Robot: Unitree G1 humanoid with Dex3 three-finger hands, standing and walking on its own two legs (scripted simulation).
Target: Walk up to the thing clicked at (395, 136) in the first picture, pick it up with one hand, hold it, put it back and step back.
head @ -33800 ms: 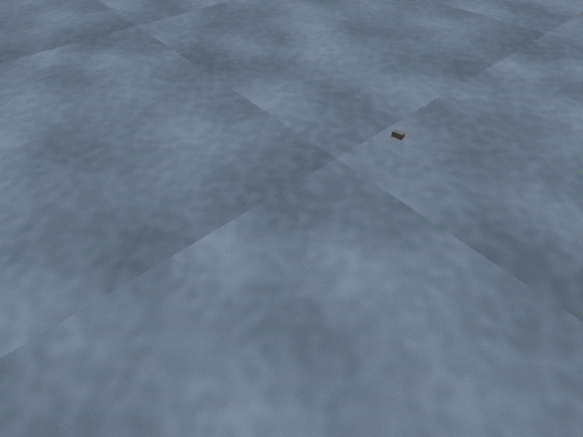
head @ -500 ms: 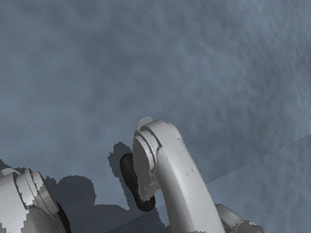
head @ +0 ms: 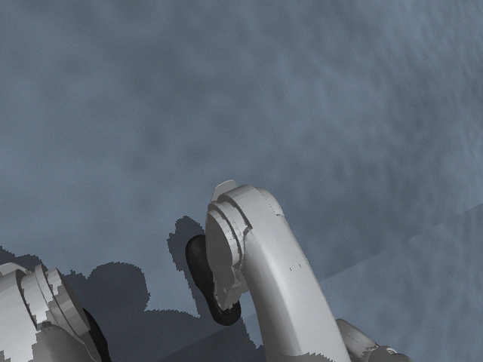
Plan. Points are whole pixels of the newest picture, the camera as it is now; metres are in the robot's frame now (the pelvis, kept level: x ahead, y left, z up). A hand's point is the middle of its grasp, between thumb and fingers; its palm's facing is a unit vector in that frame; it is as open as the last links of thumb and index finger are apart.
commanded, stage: withdraw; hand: left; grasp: from above
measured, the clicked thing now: out of the picture +0.46 +0.28 -0.29
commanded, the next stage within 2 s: home in 0.72 s
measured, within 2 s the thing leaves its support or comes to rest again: neither
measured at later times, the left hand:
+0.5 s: hand out of the picture +0.45 +0.30 -0.07, palm faces -0.40 -0.07 -0.91, open 12.8 cm
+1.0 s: hand out of the picture +0.42 +0.29 -0.16, palm faces -0.46 -0.12 -0.88, open 11.7 cm
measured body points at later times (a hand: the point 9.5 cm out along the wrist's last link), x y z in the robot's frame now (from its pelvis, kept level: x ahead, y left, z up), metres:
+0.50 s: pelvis +0.00 -0.01 +0.06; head +0.21 +0.06 +0.45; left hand +0.47 +0.30 -0.02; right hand +0.11 -0.26 -0.06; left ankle +0.06 +0.13 -0.27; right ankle +0.12 -0.12 -0.27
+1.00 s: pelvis -0.01 -0.01 +0.03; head +0.23 +0.09 +0.40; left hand +0.44 +0.30 -0.11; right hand +0.05 -0.28 -0.06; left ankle +0.06 +0.13 -0.27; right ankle +0.12 -0.12 -0.27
